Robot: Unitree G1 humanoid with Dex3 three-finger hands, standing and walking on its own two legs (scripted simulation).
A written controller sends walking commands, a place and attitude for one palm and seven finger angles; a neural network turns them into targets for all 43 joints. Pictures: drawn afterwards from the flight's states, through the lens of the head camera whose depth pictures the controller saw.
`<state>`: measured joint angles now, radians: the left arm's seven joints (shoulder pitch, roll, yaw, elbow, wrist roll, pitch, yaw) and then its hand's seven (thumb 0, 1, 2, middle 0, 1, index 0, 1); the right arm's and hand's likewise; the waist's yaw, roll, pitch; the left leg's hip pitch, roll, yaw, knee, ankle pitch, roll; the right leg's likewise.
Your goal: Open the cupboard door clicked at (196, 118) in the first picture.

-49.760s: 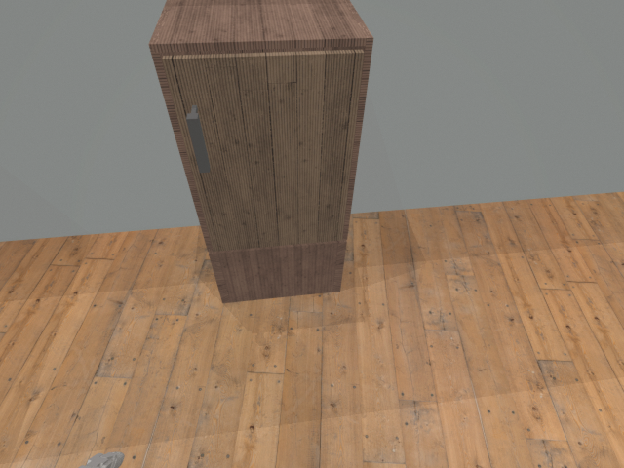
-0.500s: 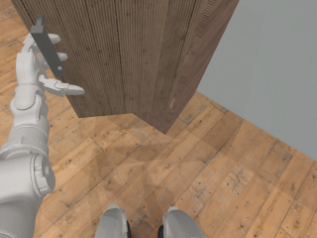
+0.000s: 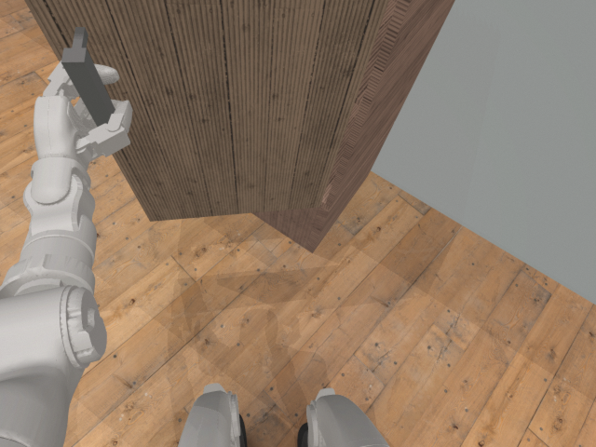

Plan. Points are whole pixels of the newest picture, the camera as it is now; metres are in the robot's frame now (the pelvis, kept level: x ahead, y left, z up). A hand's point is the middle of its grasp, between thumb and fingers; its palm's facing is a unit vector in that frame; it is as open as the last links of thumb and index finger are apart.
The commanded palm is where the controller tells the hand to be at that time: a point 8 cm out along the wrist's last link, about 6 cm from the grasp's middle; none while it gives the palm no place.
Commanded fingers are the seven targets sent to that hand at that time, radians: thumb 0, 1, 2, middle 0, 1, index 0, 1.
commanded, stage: close the thumb around the handle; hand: left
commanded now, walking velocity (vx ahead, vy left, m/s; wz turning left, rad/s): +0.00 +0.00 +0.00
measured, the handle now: (99, 90) +0.57 +0.22 +0.08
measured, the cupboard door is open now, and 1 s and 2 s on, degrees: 43 71 85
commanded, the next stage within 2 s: pull the door open along its arc in 0.14 s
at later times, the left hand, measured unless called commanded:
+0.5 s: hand (117, 135) +0.50 +0.19 +0.07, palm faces +0.08 -1.00 +0.00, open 5.9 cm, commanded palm +0.45 +0.23 +0.07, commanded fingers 0.00 0.90 0.90 -0.40 -1.35 -0.40 -1.35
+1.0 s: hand (178, 238) +0.36 +0.11 +0.07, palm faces +0.33 -0.94 +0.05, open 6.4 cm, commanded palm +0.30 +0.18 +0.07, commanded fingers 0.00 0.90 0.90 -0.40 -1.35 -0.40 -1.35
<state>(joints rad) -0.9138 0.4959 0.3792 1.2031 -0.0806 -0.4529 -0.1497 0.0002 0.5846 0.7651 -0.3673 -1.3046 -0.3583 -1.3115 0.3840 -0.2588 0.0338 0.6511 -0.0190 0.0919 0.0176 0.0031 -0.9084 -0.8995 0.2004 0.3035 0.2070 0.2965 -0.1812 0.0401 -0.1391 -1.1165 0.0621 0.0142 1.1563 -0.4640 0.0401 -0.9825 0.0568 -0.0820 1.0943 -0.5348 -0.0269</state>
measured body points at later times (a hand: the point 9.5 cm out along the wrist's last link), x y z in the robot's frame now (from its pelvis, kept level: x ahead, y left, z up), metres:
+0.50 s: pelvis +0.00 +0.00 +0.00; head +0.13 +0.02 +0.44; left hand +0.49 +0.25 +0.07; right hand +0.01 -0.26 -0.11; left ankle +0.04 +0.09 -0.65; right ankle -0.01 -0.11 -0.65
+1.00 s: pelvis +0.01 -0.01 +0.02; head +0.07 -0.01 +0.46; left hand +0.33 +0.16 +0.07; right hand +0.17 -0.23 -0.08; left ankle +0.04 +0.09 -0.65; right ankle -0.01 -0.11 -0.65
